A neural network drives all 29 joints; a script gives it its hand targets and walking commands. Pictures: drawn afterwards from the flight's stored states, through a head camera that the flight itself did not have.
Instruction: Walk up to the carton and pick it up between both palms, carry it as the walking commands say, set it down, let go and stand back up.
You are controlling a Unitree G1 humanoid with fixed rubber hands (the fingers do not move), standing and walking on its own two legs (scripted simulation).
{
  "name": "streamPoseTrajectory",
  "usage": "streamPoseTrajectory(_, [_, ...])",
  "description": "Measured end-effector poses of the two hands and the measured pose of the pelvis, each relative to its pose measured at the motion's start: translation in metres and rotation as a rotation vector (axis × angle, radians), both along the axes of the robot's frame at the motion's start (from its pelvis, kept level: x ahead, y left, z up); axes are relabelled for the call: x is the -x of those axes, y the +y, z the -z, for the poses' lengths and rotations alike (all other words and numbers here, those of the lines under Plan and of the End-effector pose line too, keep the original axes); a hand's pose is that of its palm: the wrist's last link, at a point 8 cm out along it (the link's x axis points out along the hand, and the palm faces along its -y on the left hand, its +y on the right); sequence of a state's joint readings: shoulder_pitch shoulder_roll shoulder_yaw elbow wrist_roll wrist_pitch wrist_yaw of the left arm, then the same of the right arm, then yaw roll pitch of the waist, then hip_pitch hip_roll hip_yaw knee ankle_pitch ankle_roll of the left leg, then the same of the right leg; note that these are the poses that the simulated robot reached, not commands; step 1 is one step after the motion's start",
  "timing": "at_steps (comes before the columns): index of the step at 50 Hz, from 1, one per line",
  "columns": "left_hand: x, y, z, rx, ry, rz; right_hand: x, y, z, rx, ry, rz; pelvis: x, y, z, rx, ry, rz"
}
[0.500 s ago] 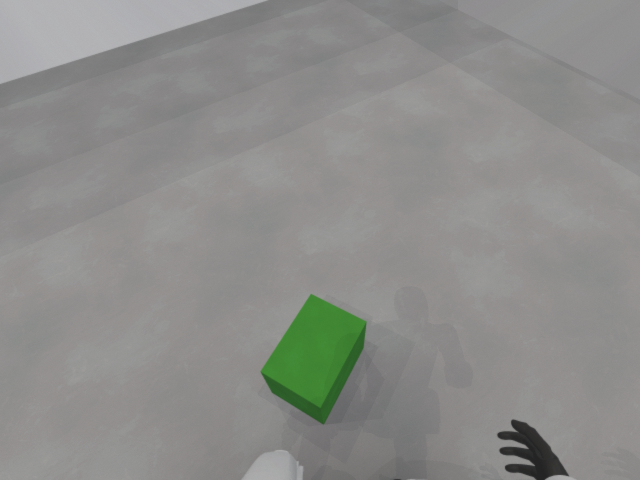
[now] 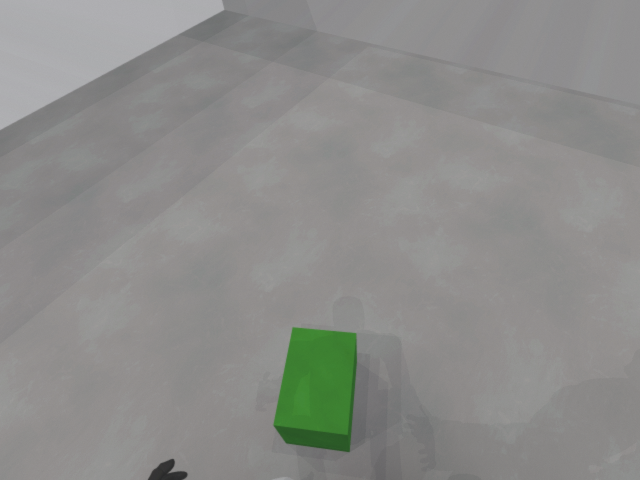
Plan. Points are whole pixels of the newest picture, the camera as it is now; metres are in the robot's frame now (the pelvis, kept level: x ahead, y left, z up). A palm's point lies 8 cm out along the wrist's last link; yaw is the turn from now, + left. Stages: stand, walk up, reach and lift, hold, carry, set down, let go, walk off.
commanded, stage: walk up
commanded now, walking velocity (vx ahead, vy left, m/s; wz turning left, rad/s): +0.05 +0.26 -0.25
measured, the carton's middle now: (320, 388) +0.43 +0.05 -0.65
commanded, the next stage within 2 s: none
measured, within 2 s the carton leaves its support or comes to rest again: neither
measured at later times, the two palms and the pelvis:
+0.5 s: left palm out of the picture +0.14 +0.37 -0.13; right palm out of the picture +0.02 -0.14 -0.10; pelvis +0.02 +0.11 +0.01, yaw -6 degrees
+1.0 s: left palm out of the picture +0.15 +0.26 -0.11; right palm out of the picture +0.05 -0.21 -0.13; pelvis +0.03 +0.04 +0.01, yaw -8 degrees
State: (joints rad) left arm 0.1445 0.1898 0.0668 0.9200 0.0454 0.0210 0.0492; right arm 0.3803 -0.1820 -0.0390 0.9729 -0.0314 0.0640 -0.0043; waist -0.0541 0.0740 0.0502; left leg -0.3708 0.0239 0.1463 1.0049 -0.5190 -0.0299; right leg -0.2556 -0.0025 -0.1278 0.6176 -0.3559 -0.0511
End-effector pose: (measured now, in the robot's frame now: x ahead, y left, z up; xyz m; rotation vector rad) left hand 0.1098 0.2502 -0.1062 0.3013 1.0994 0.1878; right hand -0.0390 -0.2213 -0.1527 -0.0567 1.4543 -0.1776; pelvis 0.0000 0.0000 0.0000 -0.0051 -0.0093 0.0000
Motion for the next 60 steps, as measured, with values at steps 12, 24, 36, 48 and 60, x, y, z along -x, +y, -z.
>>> streamPoseTrajectory(12, [0.015, 0.074, 0.034, 0.122, 0.103, -0.027, -0.07, 0.074, -0.017, 0.098, -0.153, -0.023, -0.021, 0.089, 0.003, 0.024, -0.013, 0.025])
streamPoseTrajectory(24, [-0.027, 0.12, 0.023, 0.111, 0.117, 0.069, -0.064, 0.082, -0.049, 0.206, -0.17, 0.038, -0.02, 0.112, -0.011, 0.049, 0.005, 0.105])
streamPoseTrajectory(36, [-0.076, 0.049, 0.008, 0.074, 0.039, 0.216, -0.039, 0.015, -0.019, 0.173, -0.125, 0.114, -0.02, 0.066, 0.003, 0.009, 0.01, 0.16])
streamPoseTrajectory(48, [-0.042, 0.012, -0.006, 0.067, 0.035, 0.144, -0.084, 0.006, -0.02, 0.076, -0.177, 0.085, -0.03, 0.041, -0.013, 0.018, 0.011, 0.149])
streamPoseTrajectory(60, [-0.022, 0.019, 0.017, 0.139, 0.097, 0.068, -0.087, 0.035, -0.036, 0.093, -0.189, 0.058, -0.042, 0.046, -0.017, 0.014, -0.013, 0.149])
